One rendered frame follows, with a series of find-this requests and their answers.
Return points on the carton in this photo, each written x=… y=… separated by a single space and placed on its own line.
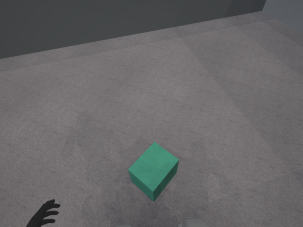
x=153 y=170

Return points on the robot left hand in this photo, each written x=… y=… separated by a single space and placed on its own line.
x=38 y=219

